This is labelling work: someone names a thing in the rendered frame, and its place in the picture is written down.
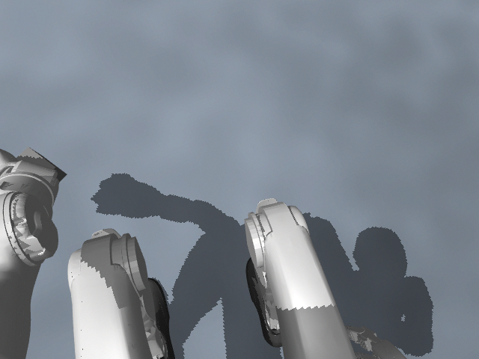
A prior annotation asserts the left robot arm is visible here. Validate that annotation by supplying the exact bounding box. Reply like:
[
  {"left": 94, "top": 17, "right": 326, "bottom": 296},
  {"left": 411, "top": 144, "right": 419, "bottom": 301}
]
[{"left": 0, "top": 160, "right": 59, "bottom": 359}]

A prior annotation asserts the small box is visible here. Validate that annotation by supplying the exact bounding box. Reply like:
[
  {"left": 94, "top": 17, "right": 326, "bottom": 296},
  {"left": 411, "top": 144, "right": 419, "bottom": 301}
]
[{"left": 16, "top": 147, "right": 67, "bottom": 182}]

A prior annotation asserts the right robot foot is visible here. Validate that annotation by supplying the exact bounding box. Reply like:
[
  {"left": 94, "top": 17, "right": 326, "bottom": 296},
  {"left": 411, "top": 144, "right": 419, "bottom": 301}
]
[{"left": 246, "top": 258, "right": 282, "bottom": 348}]

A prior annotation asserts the right robot hand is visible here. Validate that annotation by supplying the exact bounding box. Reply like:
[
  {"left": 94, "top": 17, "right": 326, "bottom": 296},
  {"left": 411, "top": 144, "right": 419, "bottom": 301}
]
[{"left": 345, "top": 325, "right": 406, "bottom": 359}]

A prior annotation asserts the left robot foot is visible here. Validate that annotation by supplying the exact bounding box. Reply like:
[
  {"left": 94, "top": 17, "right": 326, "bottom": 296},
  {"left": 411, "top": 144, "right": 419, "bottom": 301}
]
[{"left": 148, "top": 278, "right": 175, "bottom": 359}]

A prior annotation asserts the left robot hand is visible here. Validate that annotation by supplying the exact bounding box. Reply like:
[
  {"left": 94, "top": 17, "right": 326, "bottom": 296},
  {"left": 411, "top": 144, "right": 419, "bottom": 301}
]
[{"left": 0, "top": 149, "right": 18, "bottom": 166}]

